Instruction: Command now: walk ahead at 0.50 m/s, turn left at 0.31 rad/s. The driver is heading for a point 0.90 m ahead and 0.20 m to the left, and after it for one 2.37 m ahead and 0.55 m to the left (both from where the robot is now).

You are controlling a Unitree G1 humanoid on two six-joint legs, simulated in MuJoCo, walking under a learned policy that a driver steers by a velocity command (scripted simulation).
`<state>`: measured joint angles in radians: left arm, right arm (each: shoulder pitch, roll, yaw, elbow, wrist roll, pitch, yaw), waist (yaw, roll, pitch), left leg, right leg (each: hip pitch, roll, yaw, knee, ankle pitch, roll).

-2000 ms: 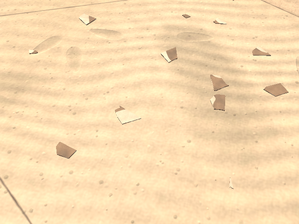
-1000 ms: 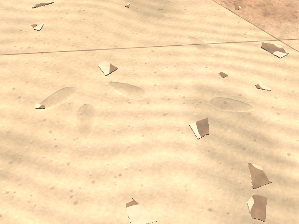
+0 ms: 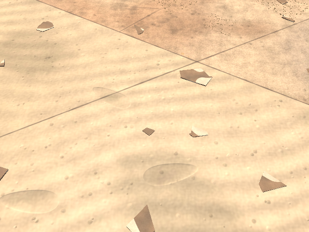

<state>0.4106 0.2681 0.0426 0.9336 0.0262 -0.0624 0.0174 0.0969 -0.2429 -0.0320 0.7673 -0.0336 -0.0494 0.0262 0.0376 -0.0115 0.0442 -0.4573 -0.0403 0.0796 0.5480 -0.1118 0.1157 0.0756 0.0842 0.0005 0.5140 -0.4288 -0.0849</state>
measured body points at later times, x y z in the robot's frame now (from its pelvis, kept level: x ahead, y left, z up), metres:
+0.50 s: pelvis +0.28 +0.01 +0.01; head +0.31 +0.02 +0.46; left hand +0.46 +0.28 -0.07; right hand +0.31 -0.28 -0.12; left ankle +0.12 +0.07 -0.72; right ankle +0.43 -0.07 -0.72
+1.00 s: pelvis +0.52 +0.10 +0.01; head +0.54 +0.13 +0.46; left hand +0.34 +0.30 -0.13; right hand +0.82 +0.04 -0.08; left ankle +0.57 +0.23 -0.72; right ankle +0.43 -0.07 -0.72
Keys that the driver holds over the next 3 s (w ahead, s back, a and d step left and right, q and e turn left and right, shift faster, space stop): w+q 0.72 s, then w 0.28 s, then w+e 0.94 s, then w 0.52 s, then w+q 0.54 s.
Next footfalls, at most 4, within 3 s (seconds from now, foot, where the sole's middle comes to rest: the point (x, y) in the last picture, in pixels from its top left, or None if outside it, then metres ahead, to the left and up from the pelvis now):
0.50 right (177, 231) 0.47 -0.06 -0.76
1.00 left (106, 198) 0.60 0.26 -0.76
1.56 right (123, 135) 0.94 0.22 -0.76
2.08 left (93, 93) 1.22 0.42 -0.76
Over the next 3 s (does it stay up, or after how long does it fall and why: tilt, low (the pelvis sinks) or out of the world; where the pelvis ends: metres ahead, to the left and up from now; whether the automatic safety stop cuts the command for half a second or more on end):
stays up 1.52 0.28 0.02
